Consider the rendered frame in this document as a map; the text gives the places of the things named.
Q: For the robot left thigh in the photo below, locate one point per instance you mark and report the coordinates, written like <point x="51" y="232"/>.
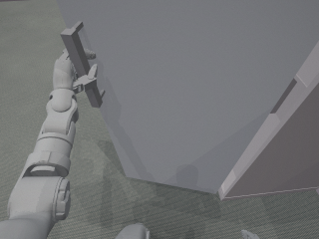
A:
<point x="134" y="231"/>

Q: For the robot left upper arm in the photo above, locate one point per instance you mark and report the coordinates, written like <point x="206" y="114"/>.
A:
<point x="37" y="204"/>

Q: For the right robot hand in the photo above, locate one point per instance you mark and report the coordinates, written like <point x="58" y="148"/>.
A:
<point x="248" y="235"/>

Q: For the handle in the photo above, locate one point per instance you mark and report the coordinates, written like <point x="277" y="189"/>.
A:
<point x="79" y="59"/>

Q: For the left robot forearm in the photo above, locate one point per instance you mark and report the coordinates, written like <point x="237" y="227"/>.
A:
<point x="51" y="154"/>

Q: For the fridge door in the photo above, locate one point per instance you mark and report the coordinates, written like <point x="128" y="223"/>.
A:
<point x="189" y="83"/>

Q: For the left robot hand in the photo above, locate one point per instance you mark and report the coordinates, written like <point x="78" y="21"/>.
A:
<point x="64" y="74"/>

